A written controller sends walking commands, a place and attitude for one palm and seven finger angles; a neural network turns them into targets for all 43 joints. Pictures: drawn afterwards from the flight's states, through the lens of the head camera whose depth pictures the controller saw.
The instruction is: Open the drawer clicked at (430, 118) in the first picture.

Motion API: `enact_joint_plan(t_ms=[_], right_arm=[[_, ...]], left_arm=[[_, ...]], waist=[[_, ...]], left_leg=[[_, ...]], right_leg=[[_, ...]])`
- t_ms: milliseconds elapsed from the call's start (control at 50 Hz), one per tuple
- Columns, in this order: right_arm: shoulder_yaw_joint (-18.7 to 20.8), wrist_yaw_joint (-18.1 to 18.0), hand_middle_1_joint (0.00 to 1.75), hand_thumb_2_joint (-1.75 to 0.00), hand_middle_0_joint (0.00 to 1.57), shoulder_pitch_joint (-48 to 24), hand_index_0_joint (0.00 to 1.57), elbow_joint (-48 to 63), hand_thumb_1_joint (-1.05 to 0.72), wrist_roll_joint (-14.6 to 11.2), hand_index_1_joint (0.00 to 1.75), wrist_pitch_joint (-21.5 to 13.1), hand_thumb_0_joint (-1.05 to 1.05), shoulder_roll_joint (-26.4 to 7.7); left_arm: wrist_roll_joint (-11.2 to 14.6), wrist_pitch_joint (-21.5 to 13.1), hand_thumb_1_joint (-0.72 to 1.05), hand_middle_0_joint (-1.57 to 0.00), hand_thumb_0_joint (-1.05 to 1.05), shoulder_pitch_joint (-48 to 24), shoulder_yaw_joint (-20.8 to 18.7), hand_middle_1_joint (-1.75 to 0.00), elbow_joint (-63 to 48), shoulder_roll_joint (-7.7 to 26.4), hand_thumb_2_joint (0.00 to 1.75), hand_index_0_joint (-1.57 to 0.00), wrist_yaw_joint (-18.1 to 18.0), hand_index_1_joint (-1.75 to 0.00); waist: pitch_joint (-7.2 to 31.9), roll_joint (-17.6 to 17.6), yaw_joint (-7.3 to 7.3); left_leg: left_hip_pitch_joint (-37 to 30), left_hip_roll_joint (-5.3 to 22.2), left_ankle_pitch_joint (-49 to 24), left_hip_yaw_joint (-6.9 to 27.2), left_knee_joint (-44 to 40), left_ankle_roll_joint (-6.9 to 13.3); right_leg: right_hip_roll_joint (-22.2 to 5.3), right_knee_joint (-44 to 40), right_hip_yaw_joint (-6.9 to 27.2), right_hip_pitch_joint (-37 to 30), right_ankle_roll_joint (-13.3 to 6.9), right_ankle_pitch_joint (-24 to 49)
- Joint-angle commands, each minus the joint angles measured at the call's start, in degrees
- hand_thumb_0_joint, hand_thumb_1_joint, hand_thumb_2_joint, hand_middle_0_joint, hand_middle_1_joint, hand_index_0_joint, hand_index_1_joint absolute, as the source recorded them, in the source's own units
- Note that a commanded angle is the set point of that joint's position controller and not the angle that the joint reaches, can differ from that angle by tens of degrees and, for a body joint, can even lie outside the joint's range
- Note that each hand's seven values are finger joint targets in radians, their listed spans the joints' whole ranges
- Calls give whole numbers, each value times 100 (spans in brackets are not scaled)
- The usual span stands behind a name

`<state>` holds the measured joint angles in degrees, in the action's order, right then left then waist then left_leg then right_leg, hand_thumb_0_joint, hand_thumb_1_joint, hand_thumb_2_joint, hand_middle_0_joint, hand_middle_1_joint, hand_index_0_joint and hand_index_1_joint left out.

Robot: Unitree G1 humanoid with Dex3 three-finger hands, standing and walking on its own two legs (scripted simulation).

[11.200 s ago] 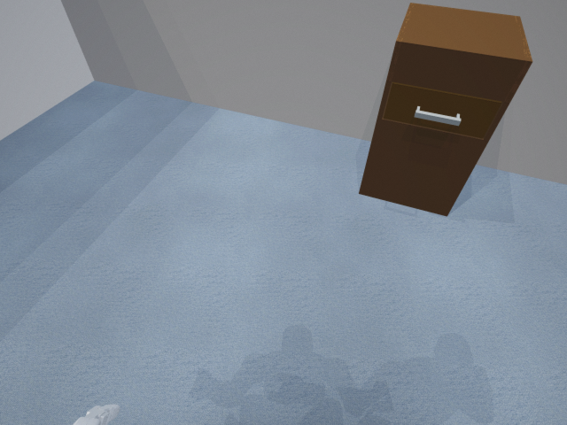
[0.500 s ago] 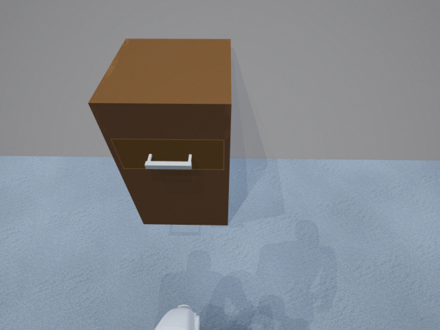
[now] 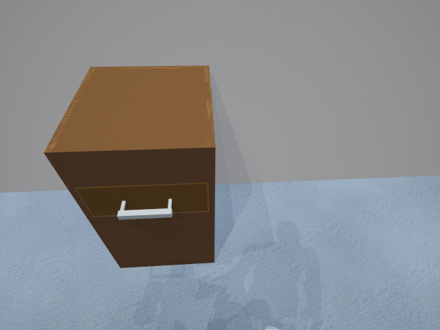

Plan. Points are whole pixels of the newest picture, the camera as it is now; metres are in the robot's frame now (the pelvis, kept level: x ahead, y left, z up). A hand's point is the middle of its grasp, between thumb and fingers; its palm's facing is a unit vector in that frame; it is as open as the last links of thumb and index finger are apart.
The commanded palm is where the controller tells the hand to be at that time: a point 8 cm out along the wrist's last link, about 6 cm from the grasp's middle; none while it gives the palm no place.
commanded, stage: come to a stop and stand still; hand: left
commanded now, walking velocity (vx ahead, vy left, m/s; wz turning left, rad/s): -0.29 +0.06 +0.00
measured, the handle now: (146, 208) +0.50 +0.25 -0.24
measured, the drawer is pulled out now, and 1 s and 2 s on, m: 0.00 0.00 0.00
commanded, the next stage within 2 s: look again from close up in 1.24 s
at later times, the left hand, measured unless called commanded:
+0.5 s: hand out of the picture +0.04 +0.21 -0.19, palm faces +0.07 -0.97 -0.22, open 7.4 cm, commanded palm none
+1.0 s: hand out of the picture -0.03 +0.13 -0.17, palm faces +0.05 -0.98 -0.18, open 7.3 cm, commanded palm none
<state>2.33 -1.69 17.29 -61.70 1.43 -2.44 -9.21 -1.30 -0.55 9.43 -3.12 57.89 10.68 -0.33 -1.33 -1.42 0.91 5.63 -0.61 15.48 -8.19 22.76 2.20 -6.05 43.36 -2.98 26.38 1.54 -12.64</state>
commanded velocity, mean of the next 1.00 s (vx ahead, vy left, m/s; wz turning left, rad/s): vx -0.01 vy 0.00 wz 0.00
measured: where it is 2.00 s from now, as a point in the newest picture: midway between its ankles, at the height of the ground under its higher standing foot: outside the picture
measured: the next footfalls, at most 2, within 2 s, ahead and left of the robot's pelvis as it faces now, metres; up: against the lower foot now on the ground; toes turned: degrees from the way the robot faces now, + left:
right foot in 0.06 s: +0.13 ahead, -0.14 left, +0.00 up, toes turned -6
left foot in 0.44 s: +0.01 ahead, +0.11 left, +0.00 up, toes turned -11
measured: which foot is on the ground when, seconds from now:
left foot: down 0.00-0.10, up 0.12-0.42, down 0.44-1.00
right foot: up 0.00-0.04, down 0.06-0.46, up 0.48-0.78, down 0.80-1.00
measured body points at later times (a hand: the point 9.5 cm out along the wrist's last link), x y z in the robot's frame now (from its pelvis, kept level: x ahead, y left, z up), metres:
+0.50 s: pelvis -0.03 +0.01 -0.01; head -0.02 +0.02 +0.44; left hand +0.03 +0.26 -0.17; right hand +0.00 -0.22 -0.16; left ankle -0.05 +0.13 -0.74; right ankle +0.08 -0.13 -0.73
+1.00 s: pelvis -0.01 -0.03 +0.00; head +0.00 -0.04 +0.45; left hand -0.03 +0.18 -0.16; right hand -0.04 -0.24 -0.17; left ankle -0.04 +0.12 -0.74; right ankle -0.05 -0.09 -0.74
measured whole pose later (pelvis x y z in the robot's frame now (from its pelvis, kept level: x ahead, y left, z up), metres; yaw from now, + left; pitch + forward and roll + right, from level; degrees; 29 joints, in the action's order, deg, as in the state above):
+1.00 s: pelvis -0.01 -0.03 +0.00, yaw +1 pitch -1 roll +0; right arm 0.6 -2.6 18.2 -66.5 0.7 0.9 -7.7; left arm -0.3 -0.9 17.1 0.1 66.6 6.0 -1.9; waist -1.1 2.1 0.9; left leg 8.7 3.8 16.7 -1.3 26.4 -2.7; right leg 2.6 25.7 -5.6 7.7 -4.3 -17.6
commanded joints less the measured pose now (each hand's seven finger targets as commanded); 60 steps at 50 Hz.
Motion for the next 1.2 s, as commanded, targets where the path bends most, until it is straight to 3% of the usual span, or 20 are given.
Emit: enact_joint_plan(t_ms=[0,20,60,100,140,180,240,360,400,420,440,480,520,660,720,760,780,840,1020,1180], right_arm=[[59,-50,30,-90,20,138,20,148,-90,-29,30,15,0,-585],[57,-42,30,-90,20,209,20,119,-90,-59,30,44,0,-493],[81,-11,30,-90,20,685,20,83,-90,-142,30,172,0,-269],[132,-46,30,-90,20,687,20,71,-90,-133,30,349,0,-238],[162,-51,30,-90,20,438,20,169,-90,-127,30,417,0,-368],[195,-25,30,-90,20,421,20,180,-90,-136,30,479,0,-330],[207,47,30,-90,20,412,20,258,-90,-106,30,569,0,-291],[152,107,30,-90,20,824,20,266,-90,-82,30,422,0,-154],[127,85,30,-90,20,1089,20,179,-90,-54,30,338,0,-327],[186,67,30,-90,20,883,20,284,-90,25,30,281,0,-687],[180,18,30,-90,20,318,20,538,-90,47,30,286,0,-885],[115,-8,30,-90,20,-464,20,651,-90,72,30,233,0,-791],[53,-45,30,-90,20,-436,20,624,-90,32,30,183,0,-707],[92,-120,30,-90,20,615,20,168,-90,29,30,123,0,-697],[69,-126,30,-90,20,582,20,36,-90,1,30,148,0,-700],[44,-110,30,-90,20,585,20,-26,-90,-87,30,130,0,-567],[-6,-84,30,-90,20,551,20,12,-90,-145,30,125,0,-340],[-102,-73,30,-90,20,356,20,-53,-90,-66,30,203,0,-127],[-188,-138,30,-90,20,477,20,-462,-90,-78,30,231,0,-51],[-162,-162,30,-90,20,494,20,-420,-90,-87,30,255,0,-78]], left_arm=[[9,13,90,-20,0,774,59,-30,35,136,90,-20,-73,-30],[1,-31,90,-20,0,914,30,-30,58,379,90,-20,-97,-30],[18,-64,90,-20,0,869,-37,-30,29,919,90,-20,-151,-30],[15,-45,90,-20,0,827,-103,-30,-23,1041,90,-20,-199,-30],[5,-5,90,-20,0,584,-130,-30,-129,931,90,-20,-261,-30],[-15,77,90,-20,0,175,-180,-30,-280,895,90,-20,-303,-30],[-55,132,90,-20,0,-99,-224,-30,-453,928,90,-20,-292,-30],[-93,230,90,-20,0,-151,-263,-30,-466,913,90,-20,-231,-30],[1,292,90,-20,0,-97,-156,-30,-429,607,90,-20,-194,-30],[76,317,90,-20,0,-8,-83,-30,-451,226,90,-20,-158,-30],[63,319,90,-20,0,-91,-70,-30,-455,193,90,-20,-147,-30],[-36,332,90,-20,0,188,-129,-30,-193,306,90,-20,-74,-30],[-31,281,90,-20,0,590,-118,-30,32,304,90,-20,-2,-30],[16,105,90,-20,0,363,44,-30,24,181,90,-20,30,-30],[78,51,90,-20,0,698,102,-30,214,46,90,-20,-12,-30],[63,-45,90,-20,0,1300,107,-30,509,186,90,-20,-60,-30],[65,-75,90,-20,0,1387,103,-30,584,398,90,-20,-113,-30],[86,-159,90,-20,0,1321,123,-30,723,433,90,-20,-146,-30],[135,-53,90,-20,0,1123,211,-30,751,91,90,-20,-205,-30],[118,-69,90,-20,0,1242,202,-30,791,84,90,-20,-240,-30]], waist=[[-129,562,-273],[7,249,-316],[367,-515,-108],[631,-934,-171],[686,-1022,-272],[687,-566,-169],[687,-766,-111],[615,-955,18],[347,7,138],[-54,1585,123],[-639,1851,41],[-655,1608,-293],[-634,954,-321],[-287,990,204],[11,1007,85],[357,438,-91],[460,-166,-49],[39,-1172,-51],[-507,462,-67],[-219,55,-44]], left_leg=[[524,1264,-3250,616,160,297],[629,1010,-2455,545,450,56],[1288,318,402,355,1199,-281],[1279,189,1942,411,2645,-352],[1565,160,2049,914,3725,-360],[1677,192,1751,1007,4015,-383],[1434,172,1439,890,3694,-455],[519,63,688,499,1223,-323],[-17,314,649,964,-270,-232],[716,1358,1946,2532,-1340,52],[1937,1956,2573,3151,-1978,322],[2373,1749,2409,2703,-1956,402],[1729,1459,1569,2100,-1636,385],[-359,1658,-1136,1886,-955,722],[-310,1502,-2593,1650,-374,642],[211,1055,-2165,1240,280,181],[821,701,-1115,910,475,-83],[932,388,336,618,572,-289],[257,682,-1192,806,-74,-235],[144,653,-1005,729,-22,-266]], right_leg=[[167,-1509,-160,-1328,-5,868],[-40,-1878,92,-1713,-34,2054],[-1359,-1448,1192,-2351,-819,5319],[-1746,-1767,1324,-2258,-1419,5971],[-1767,-1924,1404,-2071,-1590,5372],[-1632,-2002,1127,-1909,-1492,4422],[-1425,-2302,953,-1364,-1239,2807],[-892,-2578,1002,-788,-817,-563],[-297,-1780,633,42,-379,-1701],[332,-654,172,412,-96,-1638],[492,-4,219,147,-70,-1237],[427,866,542,-264,-114,-761],[520,1309,507,5,-44,-482],[356,-54,221,294,17,-1105],[465,-1411,71,-728,-43,-899],[255,-2588,265,-1986,-95,871],[-287,-2519,932,-2539,-254,1656],[-639,-2492,1103,-2133,-655,2964],[-50,-2560,580,-1556,-418,1343],[-82,-2596,605,-1862,-323,1798]])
